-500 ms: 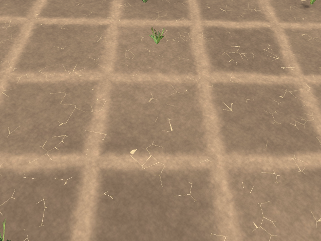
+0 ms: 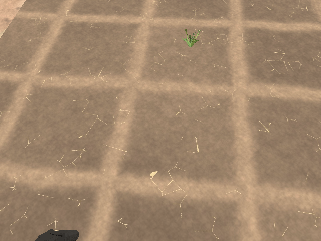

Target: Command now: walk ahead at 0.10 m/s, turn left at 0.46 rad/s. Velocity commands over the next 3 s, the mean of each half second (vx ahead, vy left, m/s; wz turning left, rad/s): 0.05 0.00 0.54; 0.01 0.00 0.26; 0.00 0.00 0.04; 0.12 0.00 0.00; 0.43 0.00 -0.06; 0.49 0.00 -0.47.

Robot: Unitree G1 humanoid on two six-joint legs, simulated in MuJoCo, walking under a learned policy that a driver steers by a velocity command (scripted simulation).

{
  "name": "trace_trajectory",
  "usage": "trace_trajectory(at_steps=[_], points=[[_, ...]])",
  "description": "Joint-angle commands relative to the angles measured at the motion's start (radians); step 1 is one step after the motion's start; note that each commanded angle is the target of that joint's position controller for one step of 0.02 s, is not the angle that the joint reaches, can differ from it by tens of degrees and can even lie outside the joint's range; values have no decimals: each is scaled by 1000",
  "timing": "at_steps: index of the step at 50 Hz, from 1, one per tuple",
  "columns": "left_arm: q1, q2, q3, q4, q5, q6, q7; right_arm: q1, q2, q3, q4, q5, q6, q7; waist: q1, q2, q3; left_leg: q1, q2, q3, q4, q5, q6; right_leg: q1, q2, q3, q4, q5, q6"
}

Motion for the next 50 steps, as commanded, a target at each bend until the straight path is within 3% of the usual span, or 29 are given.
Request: trace_trajectory(at_steps=[1, 4, 8, 10, 11, 12, 13, 14, 15, 16, 17, 18, 20, 25, 31, 33, 34, 35, 36, 37, 38, 39, 40, 42, 45, 46, 48, 49, 50], points=[[-33, 149, 46, -35, 8, -7, 9, 119, -48, -23, -55, -8, 29, -12, -16, -191, -143, 30, 47, 15, -43, 82, -12, 85, -257, 154, -225, 113, -212], [-46, 170, 56, -16, -4, -5, 20, 48, -40, -18, -92, -15, 27, 5, 1, -164, -165, 88, 69, 23, -201, 179, 17, 101, -278, 101, -227, 115, -215], [-32, 207, 67, 16, -21, 14, 21, 2, -72, -27, -126, -13, 33, 30, 12, -159, -163, 149, 61, 56, -340, 199, 56, 150, -313, 77, -202, 48, -193], [-42, 213, 69, 31, -39, 26, 21, 26, -74, -34, -122, -15, 33, 39, -15, -143, -155, 230, 33, 93, -493, 266, 94, 147, -298, 41, -138, -19, -142], [-17, 192, 65, 46, -44, 32, 20, 48, -89, -43, -113, -21, 31, 37, -18, -112, -148, 288, 9, 90, -565, 302, 122, 117, -264, 9, -69, -93, -95], [33, 152, 58, 69, -38, 40, 17, 70, -139, -59, -115, -26, 29, 29, -10, 31, -108, 337, 71, -45, -714, 438, 174, 33, -187, -68, 105, -214, -10], [59, 105, 44, 41, 6, 44, 10, 50, -248, -77, -155, -22, 27, 7, 42, 339, -77, 424, 313, -402, -784, 705, 313, -228, -24, -139, 426, -543, 104], [-65, 149, 58, 5, 1, 40, 22, 55, -260, -75, -174, -61, 4, 19, -38, 262, -102, 314, 359, -504, -851, 608, 425, -280, 32, 50, 598, -583, 94], [-81, 171, 67, 5, -21, 42, 29, 17, -234, -69, -174, -66, -19, 25, -16, 169, -92, 300, 308, -426, -863, 516, 387, -286, 11, 101, 658, -491, 72], [-43, 173, 74, 25, -25, 45, 36, -46, -206, -64, -181, -44, -31, 21, 22, 121, -87, 302, 261, -361, -850, 463, 327, -292, -4, 118, 654, -393, 60], [-19, 178, 79, 50, -16, 49, 44, -85, -164, -51, -191, -25, -33, 17, 34, 95, -100, 309, 233, -323, -838, 458, 289, -282, -12, 124, 651, -339, 64], [-6, 178, 81, 56, -9, 49, 47, -106, -150, -43, -198, -19, -31, 10, 45, 106, -110, 295, 213, -297, -829, 512, 281, -252, -4, 122, 666, -293, 73], [8, 165, 80, 59, -17, 40, 41, -93, -130, -34, -206, -24, -28, 0, 50, 98, -148, 323, 187, -276, -813, 589, 283, -218, 15, 125, 660, -244, 86], [-37, 132, 62, 47, -26, 28, 30, -57, -157, -48, -213, -15, -15, -12, 16, 108, -150, 388, 169, -322, -784, 553, 294, -179, 34, 146, 392, -224, 115], [0, 153, 58, 60, -36, 17, 4, -86, -145, -42, -222, -21, 0, 6, 3, 133, -156, 330, 172, -388, -742, 621, 308, 3, 36, 124, 213, -267, 99], [32, 146, 54, 69, -34, 9, -6, -111, -133, -34, -220, -13, 4, 8, 28, 122, -157, 327, 151, -396, -706, 648, 287, 79, 37, 110, 70, -196, 76], [61, 141, 52, 78, -28, 4, -11, -121, -123, -28, -218, -7, 6, 7, 51, 110, -154, 301, 125, -385, -689, 613, 256, 157, 33, 101, -68, -70, 57], [76, 170, 56, 80, -14, 1, -10, -95, -103, -22, -211, -12, 3, 5, 45, 66, -158, 248, 88, -359, -660, 502, 207, 248, -32, 151, -117, 48, 28], [82, 239, 65, 68, 5, 3, -5, -51, -58, -8, -211, -35, -4, 7, 6, -123, -182, 163, -20, -246, -505, 275, 144, 333, -206, 320, -135, 233, -40], [43, 235, 58, 81, 16, 6, -4, -55, -68, -14, -228, -30, -11, 8, -24, -277, -127, 82, -105, -131, -467, 18, 92, 253, -311, 454, -147, 282, -193], [12, 181, 44, 60, 12, 0, -4, -79, -131, -29, -212, -37, -14, 3, 17, -229, -114, 89, -68, -126, -329, -61, 50, 224, -329, 467, -169, 243, -246], [14, 183, 44, 65, 5, -3, 0, -102, -155, -43, -208, -26, -13, 1, 30, -208, -105, 53, -72, -121, -234, -59, 33, 245, -303, 443, -164, 233, -239], [11, 195, 45, 70, -6, -5, 4, -95, -139, -46, -191, -22, -5, -3, 28, -180, -103, 34, -67, -126, -180, -48, 14, 261, -273, 402, -151, 228, -219], [1, 181, 38, 83, -23, -4, 8, -81, -91, -35, -175, -21, 5, -3, 21, -160, -94, 35, -43, -130, -191, -4, -10, 279, -238, 339, -125, 279, -192], [5, 167, 33, 103, -21, 18, 6, -102, -18, -5, -163, -17, -1, 5, 44, -199, -114, 152, -21, -30, -428, 66, -21, 286, -168, 243, -89, 357, -162], [24, 171, 33, 112, -21, 25, 6, -104, -21, -6, -156, -12, -3, 6, 53, -205, -125, 190, -24, -12, -509, 116, -19, 297, -167, 243, -76, 376, -163], [35, 171, 28, 127, -33, 31, 3, -65, -32, -11, -125, -11, -3, 8, 29, -193, -127, 307, -36, 19, -765, 333, 7, 284, -148, 232, -55, 328, -135], [66, 162, 23, 137, -33, 24, 1, -72, -59, -14, -125, -20, -2, 7, 40, -165, -129, 380, -14, -21, -813, 436, 30, 248, -138, 237, -63, 246, -93], [82, 149, 15, 139, -15, 11, -5, -75, -114, -22, -136, -29, 0, 0, 60, -77, -151, 462, 68, -102, -770, 644, 61, 188, -110, 207, -41, 141, -40]])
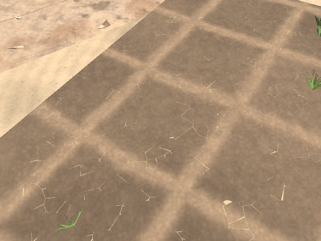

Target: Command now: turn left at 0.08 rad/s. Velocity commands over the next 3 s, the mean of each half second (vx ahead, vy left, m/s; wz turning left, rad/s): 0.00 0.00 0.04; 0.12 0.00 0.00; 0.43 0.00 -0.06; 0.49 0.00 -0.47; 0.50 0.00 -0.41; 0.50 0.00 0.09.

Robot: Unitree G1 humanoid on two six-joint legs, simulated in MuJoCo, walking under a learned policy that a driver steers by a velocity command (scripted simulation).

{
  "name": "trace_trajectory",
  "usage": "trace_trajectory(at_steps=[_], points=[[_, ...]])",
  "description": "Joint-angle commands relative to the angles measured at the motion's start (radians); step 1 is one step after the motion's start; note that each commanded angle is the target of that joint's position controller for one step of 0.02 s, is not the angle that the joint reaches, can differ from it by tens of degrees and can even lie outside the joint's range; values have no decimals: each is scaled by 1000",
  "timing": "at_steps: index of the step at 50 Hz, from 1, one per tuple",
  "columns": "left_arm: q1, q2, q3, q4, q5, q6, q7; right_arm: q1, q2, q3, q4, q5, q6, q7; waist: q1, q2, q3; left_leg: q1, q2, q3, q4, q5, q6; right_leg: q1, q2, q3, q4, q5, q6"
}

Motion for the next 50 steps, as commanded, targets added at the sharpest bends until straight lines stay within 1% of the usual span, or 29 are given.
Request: trace_trajectory(at_steps=[1, 2, 3, 4, 5, 6, 8, 12, 17, 24, 36, 37, 38, 39, 40, 41, 42, 43, 44, 45, 46, 47, 48, 49, 50], points=[[59, 124, 21, -28, 15, -31, -10, -5, -173, -37, -46, -13, -9, -5, 63, 66, -146, 128, 84, -60, -35, 346, 86, 24, -59, 47, -93, 155, -28], [6, 140, 20, -19, 18, -32, -9, -15, -118, -28, -52, -17, -13, 7, 19, 46, -130, 64, 66, -59, -50, 219, 102, 66, -41, 19, -74, 100, 7], [-27, 145, 22, -17, 14, -29, -8, -13, -89, -18, -42, -26, -19, 13, 9, 28, -101, 31, 60, -62, -68, 161, 96, 66, -37, 13, -63, 93, 17], [-35, 134, 20, -10, 10, -22, -2, -13, -94, -17, -34, -28, -26, 13, 10, 29, -82, 7, 52, -58, -77, 145, 86, 67, -39, 13, -55, 104, 15], [-30, 135, 20, -3, 10, -14, 3, -13, -92, -15, -28, -25, -34, 14, 11, 44, -57, -9, 49, -58, -81, 151, 81, 58, -38, 16, -53, 118, 13], [-21, 133, 20, 5, 10, -9, 7, -4, -90, -13, -19, -24, -42, 12, 15, 53, -47, -19, 48, -57, -80, 154, 77, 59, -40, 18, -55, 121, 12], [-12, 133, 21, 26, 9, -4, 13, 9, -82, -8, -3, -22, -50, 9, 15, 47, -37, -30, 44, -55, -82, 141, 73, 62, -40, 18, -56, 121, 13], [-3, 132, 22, 67, 8, -1, 19, 16, -78, -2, 21, -19, -57, 5, 14, 24, -24, -35, 39, -55, -87, 119, 75, 61, -39, 19, -63, 120, 24], [10, 136, 23, 115, 6, -1, 25, 23, -72, 4, 56, -16, -61, 4, 13, 1, -27, -23, 31, -46, -87, 126, 78, 63, -40, 20, -70, 131, 31], [34, 137, 22, 169, 4, -1, 33, 32, -62, 10, 109, -13, -62, 3, 13, -8, -32, -11, 18, -27, -86, 147, 78, 63, -39, 18, -75, 142, 32], [76, 122, 15, 221, 2, 3, 43, 56, -56, 21, 195, -8, -60, 0, 12, -12, -20, -16, 1, -2, -85, 152, 72, 59, -33, 11, -77, 151, 27], [94, 110, 12, 230, 2, 4, 43, 72, -53, 22, 208, -7, -58, -2, 12, -4, -40, -9, -6, 3, -97, 45, 75, 63, -17, -8, -70, 64, 25], [97, 106, 12, 233, -4, 6, 45, 76, -67, 17, 214, -2, -54, -6, 7, 10, -26, -23, -11, -5, -111, -145, 90, 36, 10, -36, -37, -69, 18], [90, 104, 13, 227, -8, 4, 45, 79, -89, 10, 215, 4, -51, -8, 0, 39, 5, -52, 6, -42, -136, -338, 117, -14, 33, -60, 10, -200, 8], [73, 100, 12, 213, -8, -4, 43, 89, -106, 5, 214, 8, -53, -9, -10, 73, 46, -77, 51, -111, -181, -480, 149, -79, 41, -70, 61, -265, -2], [52, 87, 8, 197, -9, -18, 38, 116, -129, -2, 219, 12, -59, -7, -23, 123, 75, -75, 121, -211, -236, -569, 189, -141, 41, -81, 134, -251, -8], [49, 69, 4, 186, -12, -35, 29, 133, -152, -11, 224, 17, -68, -6, -25, 175, 88, -73, 199, -320, -284, -606, 235, -172, 27, -77, 218, -202, -18], [49, 64, 3, 180, -17, -51, 19, 135, -153, -14, 225, 21, -77, -5, -23, 180, 111, -105, 245, -386, -307, -588, 267, -175, -3, -47, 257, -185, -37], [68, 63, 4, 182, -23, -66, 10, 106, -141, -12, 216, 22, -83, -4, 0, 171, 122, -116, 253, -384, -300, -542, 270, -162, -19, -38, 237, -196, -58], [109, 55, 3, 194, -29, -78, 2, 58, -129, -9, 201, 27, -86, -1, 34, 158, 121, -145, 229, -330, -270, -483, 248, -89, -21, -47, 134, -193, -79], [193, 57, 8, 228, -30, -86, -3, -2, -115, -5, 180, 31, -84, 2, 82, 125, 107, -217, 168, -240, -213, -406, 208, 71, -6, -57, -8, -123, -92], [283, 86, 19, 267, -20, -88, -4, -37, -82, 4, 161, 26, -89, 4, 109, 42, 79, -286, 89, -132, -65, -267, 162, 207, -29, 15, -76, -61, -89], [402, 176, 42, 292, -16, -90, -3, -59, -8, 24, 134, 16, -100, 6, 134, -200, 20, -406, -36, 55, 259, -177, 87, 327, -209, 324, -233, -223, -154], [466, 259, 54, 295, -4, -101, -18, -70, -24, 17, 98, 29, -119, 0, 138, -329, 16, -554, -83, 44, 484, -322, 74, 365, -383, 686, -354, -300, -276], [382, 194, 35, 270, 4, -114, -19, -46, -61, 8, 110, 47, -132, 4, 87, -198, 66, -618, -15, -29, 631, -282, 90, 335, -400, 675, -344, -301, -289]])
Over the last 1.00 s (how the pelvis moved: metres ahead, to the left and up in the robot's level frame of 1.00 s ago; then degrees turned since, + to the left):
0.05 0.02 0.00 24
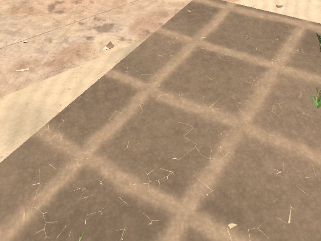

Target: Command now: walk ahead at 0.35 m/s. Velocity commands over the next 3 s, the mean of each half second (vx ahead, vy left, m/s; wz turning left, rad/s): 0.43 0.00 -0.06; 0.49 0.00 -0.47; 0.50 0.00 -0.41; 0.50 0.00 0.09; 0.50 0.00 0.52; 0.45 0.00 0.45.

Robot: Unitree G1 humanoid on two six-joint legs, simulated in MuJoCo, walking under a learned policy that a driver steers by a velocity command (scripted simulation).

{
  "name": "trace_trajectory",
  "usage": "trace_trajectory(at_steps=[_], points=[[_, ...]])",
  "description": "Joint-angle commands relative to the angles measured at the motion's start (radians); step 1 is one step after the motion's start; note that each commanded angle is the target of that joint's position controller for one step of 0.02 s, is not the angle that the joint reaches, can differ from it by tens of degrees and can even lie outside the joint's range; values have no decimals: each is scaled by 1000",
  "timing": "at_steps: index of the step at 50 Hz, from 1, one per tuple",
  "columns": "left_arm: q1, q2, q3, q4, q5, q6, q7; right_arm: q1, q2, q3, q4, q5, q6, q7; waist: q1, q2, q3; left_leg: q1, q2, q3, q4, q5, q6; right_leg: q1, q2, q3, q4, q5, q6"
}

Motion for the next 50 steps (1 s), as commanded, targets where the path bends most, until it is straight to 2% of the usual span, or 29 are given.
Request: trace_trajectory(at_steps=[1, 3, 5, 7, 10, 14, 16, 17, 18, 19, 20, 21, 22, 23, 24, 25, 26, 28, 31, 36, 41, 42, 44, 45, 46, 47, 48, 49, 50], points=[[153, 149, 19, -2, 6, -29, -8, -141, -89, -16, -124, 21, -64, 12, 47, -162, 145, -591, 43, -40, 358, 27, 35, 301, -364, 609, -401, -187, -201], [115, 122, 8, -26, 0, -28, -13, -163, -101, -28, -117, 1, -77, 21, 34, -130, 140, -609, 98, -1, 309, 181, 45, 316, -299, 430, -411, 6, -138], [159, 80, -6, -22, 9, -13, -6, -195, -81, -30, -124, -10, -77, 36, 42, -145, 107, -554, 109, 43, 241, 263, 26, 311, -242, 292, -416, 241, -116], [185, 97, -6, -26, 12, -1, 9, -246, -41, -20, -144, -11, -70, 45, 50, -130, 101, -536, 102, 78, 146, 316, -4, 294, -221, 216, -422, 374, -126], [188, 136, -1, -45, 14, 8, 25, -380, -4, 1, -195, -7, -68, 51, 72, -122, 133, -427, 67, 118, -81, 429, -27, 181, -195, 145, -461, 372, -124], [228, 154, 10, -37, -4, 8, 30, -459, -34, 2, -232, 2, -67, 66, 64, -140, 169, -349, 48, 111, -220, 493, -1, 195, -240, 125, -479, 388, -126], [214, 163, 19, -42, -7, 14, 30, -446, -63, -7, -238, 1, -71, 72, 28, -137, 147, -312, 40, 101, -257, 469, 31, 266, -268, 110, -426, 522, -108], [199, 175, 25, -49, -4, 18, 30, -405, -86, -18, -231, -1, -73, 72, -5, -148, 105, -243, 19, 111, -256, 446, 49, 294, -274, 99, -364, 694, -96], [190, 181, 29, -56, 0, 25, 29, -324, -116, -34, -212, -3, -72, 68, -54, -161, 40, -115, -11, 125, -246, 418, 69, 293, -267, 92, -252, 888, -84], [175, 171, 25, -67, 7, 34, 27, -155, -153, -59, -163, 2, -69, 58, -139, -155, -61, 98, -31, 134, -258, 416, 96, 240, -226, 73, -62, 974, -60], [164, 146, 12, -95, 21, 36, 24, 35, -207, -78, -122, -7, -64, 45, -213, -100, -194, 418, 117, -27, -229, 360, 147, 19, -181, 67, 218, 739, -35], [311, -22, -30, -106, 13, 19, 13, 125, -283, -92, -91, -26, -60, 49, -133, 190, -393, 751, 402, -530, -352, 69, 305, -341, 16, 47, 617, 15, 26], [252, 63, -9, -95, -15, -5, 11, 97, -184, -63, -93, -25, -63, 52, -158, 154, -354, 658, 412, -686, -508, -24, 280, -425, 13, 192, 754, -216, 6], [142, 140, 18, -140, -48, -17, 13, -8, -141, -49, -101, -22, -71, 50, -127, 125, -160, 490, 384, -514, -533, 10, 220, -496, -38, 175, 793, -146, -11], [94, 138, 20, -152, -48, -19, 22, -98, -112, -40, -113, -22, -79, 51, -89, 52, -69, 325, 352, -367, -560, 135, 193, -461, -93, 150, 757, -48, -15], [78, 121, 27, -150, -34, -12, 31, -146, -79, -33, -110, -28, -87, 56, -58, 21, -18, 200, 313, -248, -589, 238, 171, -412, -125, 143, 707, 13, -13], [109, 94, 31, -143, -28, 4, 33, -173, -58, -29, -102, -40, -94, 59, -20, 49, -6, 120, 276, -149, -616, 291, 149, -340, -155, 152, 668, 54, -14], [131, 52, 33, -142, -29, 35, 31, -179, -39, -28, -82, -42, -100, 60, 8, 62, 18, 44, 247, -44, -658, 333, 149, -301, -166, 141, 636, 68, -14], [42, 64, 44, -199, -19, 57, 34, -158, -78, -39, -57, -46, -106, 44, 13, 39, 74, 26, 256, 41, -704, 377, 170, -410, -178, 151, 563, 162, 3], [-127, 55, 37, -273, -9, 36, 0, -108, -125, -47, -50, -46, -93, 11, -30, -8, 95, 110, 238, 179, -709, 482, 152, -466, -156, 92, 265, 396, 20], [-293, 42, 21, -369, -9, 33, -39, 7, -158, -58, -24, -24, -58, 3, -91, -30, 126, 310, 288, 244, -636, 588, 139, -529, -130, 7, 103, 349, -9], [-303, 50, 23, -387, -11, 34, -47, 11, -166, -61, -24, -20, -48, 3, -85, -21, 122, 346, 299, 256, -602, 659, 131, -523, -117, -10, 86, 305, -22], [-269, 86, 39, -408, -14, 38, -56, -13, -194, -70, -40, -18, -31, 0, -43, 22, 67, 384, 304, 287, -478, 987, 107, -416, -56, -68, 77, 208, -58], [-196, 116, 55, -401, -16, 42, -58, -27, -207, -74, -49, -17, -22, -3, 4, 45, 14, 382, 298, 300, -355, 1147, 94, -312, -13, -95, 83, 161, -81], [-61, 162, 82, -375, -20, 43, -54, -46, -211, -73, -59, -15, -13, -6, 83, 45, -59, 331, 273, 318, -167, 1201, 70, -124, 34, -107, 40, 180, -114], [112, 237, 121, -333, -21, 50, -35, -47, -199, -66, -75, -21, -16, -9, 163, -8, -150, 138, 234, 321, 106, 1016, 26, 175, 19, -12, -7, 204, -160], [141, 359, 147, -324, -26, 53, -20, 50, -39, -18, -127, -56, -41, 10, 62, -283, -235, -331, 51, 283, 493, 121, -43, 546, -255, 521, -57, 79, -334], [158, 309, 125, -361, -10, 39, -21, -20, -81, -17, -153, -20, -92, 26, 91, -212, -389, -481, -41, 21, 655, -121, -36, 647, -367, 902, -254, -39, -418], [130, 239, 104, -357, 4, 26, -23, -142, -139, -34, -187, 19, -121, 36, 119, -152, -262, -585, 19, -31, 651, -35, -2, 587, -340, 770, -288, 22, -350]])
Over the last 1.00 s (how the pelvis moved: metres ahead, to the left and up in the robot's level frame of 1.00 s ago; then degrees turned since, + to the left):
0.04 -0.01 -0.01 -1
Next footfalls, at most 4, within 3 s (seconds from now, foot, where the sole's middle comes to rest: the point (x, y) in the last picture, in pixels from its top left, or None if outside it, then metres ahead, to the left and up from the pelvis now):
0.40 left None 0.37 0.14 -0.77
0.94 right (212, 216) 0.64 -0.15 -0.77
1.44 left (193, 151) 0.99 -0.08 -0.77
1.94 right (258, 131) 1.12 -0.44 -0.77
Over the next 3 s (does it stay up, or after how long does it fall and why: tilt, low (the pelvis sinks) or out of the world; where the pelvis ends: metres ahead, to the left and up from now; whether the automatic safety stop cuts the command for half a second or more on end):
stays up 1.58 -0.37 -0.01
